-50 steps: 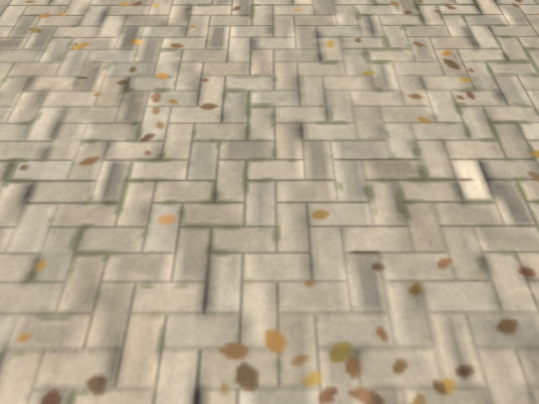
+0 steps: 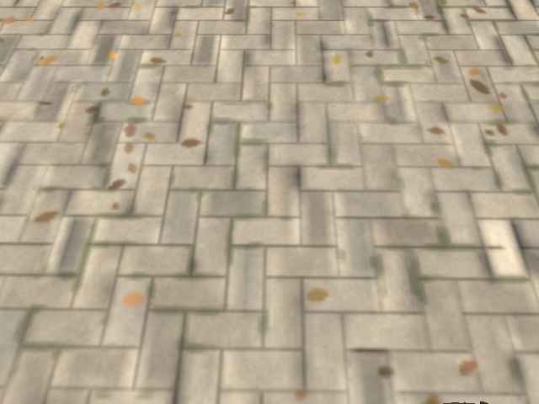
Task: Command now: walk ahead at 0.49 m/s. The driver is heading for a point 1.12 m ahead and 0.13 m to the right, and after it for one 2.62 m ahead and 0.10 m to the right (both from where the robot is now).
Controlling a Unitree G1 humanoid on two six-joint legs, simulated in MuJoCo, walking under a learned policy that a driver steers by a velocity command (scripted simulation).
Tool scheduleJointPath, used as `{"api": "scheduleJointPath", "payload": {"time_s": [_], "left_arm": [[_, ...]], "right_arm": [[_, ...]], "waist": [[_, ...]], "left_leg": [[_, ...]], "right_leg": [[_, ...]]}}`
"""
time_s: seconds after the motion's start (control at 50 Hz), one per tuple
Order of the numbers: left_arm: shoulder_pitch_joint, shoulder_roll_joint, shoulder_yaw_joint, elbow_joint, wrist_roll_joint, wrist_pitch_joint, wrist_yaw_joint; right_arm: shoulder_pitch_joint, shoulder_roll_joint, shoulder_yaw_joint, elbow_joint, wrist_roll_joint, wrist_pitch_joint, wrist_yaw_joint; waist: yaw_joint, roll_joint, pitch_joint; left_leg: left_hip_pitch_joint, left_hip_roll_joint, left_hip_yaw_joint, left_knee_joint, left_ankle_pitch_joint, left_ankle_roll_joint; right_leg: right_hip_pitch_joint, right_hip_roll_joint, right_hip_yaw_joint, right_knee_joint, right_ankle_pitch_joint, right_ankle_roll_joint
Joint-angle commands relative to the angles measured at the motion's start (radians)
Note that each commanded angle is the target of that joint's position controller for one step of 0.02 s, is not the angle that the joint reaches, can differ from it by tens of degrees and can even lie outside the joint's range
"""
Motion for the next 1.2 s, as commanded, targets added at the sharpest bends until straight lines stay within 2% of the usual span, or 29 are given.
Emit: {"api": "scheduleJointPath", "payload": {"time_s": [0.02, 0.04, 0.08, 0.1, 0.14, 0.18, 0.24, 0.32, 0.44, 0.5, 0.54, 0.56, 0.58, 0.6, 0.62, 0.64, 0.68, 0.74, 0.78, 0.86, 1.0, 1.06, 1.08, 1.1, 1.12, 1.14, 1.16, 1.18, 1.2], "left_arm": [[0.077, 0.057, 0.018, -0.080, -0.019, -0.007, -0.010], [0.006, 0.144, 0.033, -0.089, 0.007, -0.004, -0.009], [-0.129, 0.144, 0.041, -0.123, 0.012, -0.008, -0.020], [-0.139, 0.128, 0.041, -0.126, 0.019, 0.002, -0.024], [-0.106, 0.074, 0.031, -0.113, 0.027, 0.026, -0.037], [-0.155, 0.073, 0.032, -0.131, 0.026, 0.037, -0.043], [-0.314, 0.091, 0.034, -0.183, 0.022, 0.044, -0.046], [-0.470, 0.079, 0.026, -0.226, 0.010, 0.042, -0.049], [-0.627, 0.083, 0.022, -0.276, 0.008, 0.033, -0.047], [-0.557, 0.102, 0.032, -0.265, 0.008, 0.019, -0.040], [-0.275, 0.143, 0.057, -0.170, 0.017, 0.003, -0.023], [-0.092, 0.216, 0.081, -0.128, 0.043, -0.005, -0.010], [-0.024, 0.311, 0.106, -0.117, 0.055, 0.000, -0.011], [-0.077, 0.246, 0.099, -0.115, 0.010, 0.014, -0.023], [-0.194, 0.201, 0.085, -0.127, -0.001, 0.012, -0.027], [-0.253, 0.145, 0.072, -0.132, 0.001, 0.004, -0.032], [-0.262, 0.081, 0.052, -0.104, 0.001, -0.009, -0.026], [-0.185, 0.101, 0.053, -0.060, -0.004, -0.028, -0.023], [-0.150, 0.122, 0.055, -0.045, -0.003, -0.030, -0.022], [-0.083, 0.114, 0.046, -0.026, -0.003, -0.027, -0.022], [0.027, 0.132, 0.045, 0.020, 0.011, -0.019, -0.005], [-0.009, 0.150, 0.051, 0.024, 0.016, -0.014, 0.003], [-0.022, 0.157, 0.053, 0.025, 0.015, -0.011, 0.002], [-0.038, 0.152, 0.051, 0.021, 0.009, -0.009, 0.000], [-0.045, 0.122, 0.040, -0.015, 0.000, -0.012, -0.003], [0.076, 0.034, 0.028, -0.019, -0.035, -0.009, -0.014], [-0.013, 0.131, 0.054, -0.018, -0.005, -0.004, -0.010], [-0.103, 0.127, 0.058, -0.050, -0.002, -0.009, -0.016], [-0.141, 0.109, 0.056, -0.056, -0.001, -0.011, -0.018]], "right_arm": [[0.467, -0.253, -0.082, 0.091, -0.017, 0.006, -0.017], [0.363, -0.215, -0.081, 0.080, 0.022, 0.007, -0.004], [0.252, -0.101, -0.053, 0.075, 0.019, -0.008, 0.003], [0.258, -0.075, -0.042, 0.090, 0.012, -0.022, 0.000], [0.296, -0.068, -0.034, 0.124, 0.012, -0.042, -0.006], [0.340, -0.098, -0.039, 0.150, 0.017, -0.055, -0.004], [0.398, -0.113, -0.037, 0.170, 0.020, -0.053, -0.002], [0.486, -0.108, -0.028, 0.195, 0.022, -0.050, -0.006], [0.573, -0.117, -0.023, 0.232, 0.002, -0.041, -0.024], [0.529, -0.138, -0.028, 0.235, -0.002, -0.039, -0.033], [0.493, -0.149, -0.029, 0.233, 0.006, -0.036, -0.030], [0.477, -0.125, -0.020, 0.201, 0.017, -0.041, -0.027], [0.600, -0.014, 0.000, 0.187, 0.055, -0.039, -0.017], [0.541, -0.132, -0.032, 0.200, 0.025, -0.037, -0.021], [0.445, -0.130, -0.037, 0.162, 0.019, -0.041, -0.018], [0.393, -0.112, -0.035, 0.150, 0.017, -0.044, -0.014], [0.396, -0.075, -0.034, 0.151, -0.007, -0.019, -0.004], [0.381, -0.045, -0.034, 0.143, -0.014, 0.007, 0.013], [0.290, -0.053, -0.035, 0.110, -0.014, 0.015, 0.018], [0.102, -0.054, -0.027, 0.048, -0.002, 0.015, 0.020], [-0.080, -0.066, -0.021, -0.016, 0.004, 0.004, 0.016], [-0.008, -0.082, -0.033, -0.004, 0.004, -0.010, 0.008], [0.103, -0.094, -0.043, 0.033, 0.002, -0.017, 0.001], [0.277, -0.121, -0.059, 0.093, -0.007, -0.028, -0.008], [0.463, -0.206, -0.083, 0.129, -0.033, -0.035, -0.020], [0.496, -0.280, -0.102, 0.136, -0.032, -0.027, -0.015], [0.409, -0.223, -0.094, 0.125, 0.007, -0.015, -0.007], [0.301, -0.169, -0.077, 0.107, 0.015, -0.016, -0.003], [0.253, -0.118, -0.065, 0.104, 0.011, -0.024, 0.001]], "waist": [[-0.126, 0.202, -0.344], [-0.124, 0.053, -0.224], [-0.064, -0.041, -0.004], [-0.034, -0.048, 0.011], [0.000, -0.018, 0.001], [0.003, 0.002, 0.009], [-0.029, 0.013, 0.040], [-0.081, 0.035, 0.032], [-0.125, 0.057, 0.039], [-0.065, 0.070, 0.010], [0.055, 0.050, -0.130], [0.121, -0.008, -0.250], [0.074, -0.242, -0.388], [0.071, -0.094, -0.342], [0.022, -0.080, -0.174], [-0.001, -0.040, -0.102], [-0.062, -0.057, -0.049], [-0.085, -0.063, -0.040], [-0.077, -0.065, -0.009], [-0.036, -0.069, 0.025], [0.013, -0.080, 0.046], [-0.037, -0.086, 0.011], [-0.082, -0.083, -0.045], [-0.151, -0.052, -0.137], [-0.209, 0.039, -0.266], [-0.151, 0.254, -0.371], [-0.136, 0.073, -0.276], [-0.098, 0.048, -0.140], [-0.071, 0.010, -0.080]], "left_leg": [[0.776, 0.476, -0.827, -0.169, -0.178, 0.255], [0.636, 0.437, -0.792, -0.269, -0.340, 0.254], [0.356, 0.368, -0.574, -0.364, -0.301, 0.189], [0.281, 0.325, -0.496, -0.376, -0.206, 0.151], [0.215, 0.277, -0.384, -0.398, -0.069, 0.119], [0.209, 0.254, -0.314, -0.420, -0.001, 0.112], [0.254, 0.225, -0.255, -0.445, 0.068, 0.082], [0.345, 0.201, -0.202, -0.419, 0.212, 0.028], [0.563, 0.255, -0.203, -0.337, 0.377, 0.048], [0.588, 0.277, -0.181, -0.220, 0.632, 0.035], [0.505, 0.235, -0.136, 0.076, 0.721, 0.003], [0.291, 0.196, -0.110, 0.342, 0.420, -0.014], [-0.083, 0.009, -0.042, 0.741, -0.334, -0.065], [-0.180, 0.025, -0.171, 0.827, -0.407, -0.048], [-0.217, 0.078, -0.177, 0.799, -0.309, -0.043], [-0.185, 0.110, -0.174, 0.744, -0.245, -0.046], [-0.091, 0.146, -0.167, 0.651, -0.209, -0.064], [-0.087, 0.149, -0.135, 0.593, -0.173, -0.086], [-0.153, 0.166, -0.116, 0.529, -0.102, -0.101], [-0.194, 0.166, -0.079, 0.311, 0.037, -0.120], [-0.193, 0.124, -0.052, 0.090, 0.027, -0.083], [-0.044, 0.073, -0.029, 0.019, -0.086, -0.037], [0.093, 0.038, -0.014, -0.021, -0.093, -0.018], [0.319, 0.038, -0.024, -0.065, -0.055, 0.011], [0.586, 0.258, -0.265, -0.073, -0.125, 0.068], [0.805, 0.512, -0.749, -0.201, -0.177, 0.217], [0.704, 0.454, -0.740, -0.254, -0.252, 0.179], [0.557, 0.421, -0.583, -0.279, -0.225, 0.145], [0.442, 0.377, -0.486, -0.316, -0.119, 0.117]], "right_leg": [[-0.653, 0.014, 0.018, 0.959, -0.077, 0.016], [-0.746, -0.054, 0.084, 0.956, 0.016, -0.012], [-0.729, -0.131, 0.074, 0.833, 0.120, -0.018], [-0.677, -0.159, 0.081, 0.773, 0.136, -0.010], [-0.607, -0.174, 0.061, 0.704, 0.155, 0.013], [-0.646, -0.194, 0.034, 0.641, 0.205, 0.031], [-0.758, -0.221, -0.002, 0.505, 0.334, 0.055], [-0.774, -0.198, -0.044, 0.303, 0.460, 0.071], [-0.799, -0.150, -0.067, 0.134, 0.401, 0.046], [-0.647, -0.101, -0.081, 0.057, 0.280, -0.003], [-0.295, -0.059, -0.089, -0.036, 0.311, -0.054], [-0.017, -0.239, 0.100, -0.037, 0.239, -0.108], [0.267, -0.545, 0.594, -0.106, 0.211, -0.268], [0.188, -0.507, 0.672, -0.191, 0.159, -0.260], [0.033, -0.467, 0.496, -0.221, 0.180, -0.224], [-0.094, -0.424, 0.393, -0.260, 0.282, -0.194], [-0.243, -0.339, 0.244, -0.302, 0.396, -0.130], [-0.279, -0.309, 0.163, -0.331, 0.508, -0.125], [-0.281, -0.297, 0.130, -0.360, 0.506, -0.124], [-0.252, -0.266, 0.078, -0.376, 0.568, -0.102], [-0.047, -0.322, 0.070, -0.320, 0.683, -0.107], [-0.012, -0.331, 0.041, -0.190, 0.939, -0.084], [-0.024, -0.315, 0.025, -0.063, 1.045, -0.071], [-0.110, -0.273, -0.011, 0.131, 1.001, -0.050], [-0.326, -0.221, -0.048, 0.431, 0.664, -0.029], [-0.673, -0.026, -0.072, 0.786, -0.084, 0.010], [-0.763, -0.081, 0.059, 0.841, -0.047, -0.008], [-0.782, -0.124, 0.057, 0.808, 0.057, -0.011], [-0.744, -0.156, 0.054, 0.755, 0.120, -0.008]]}}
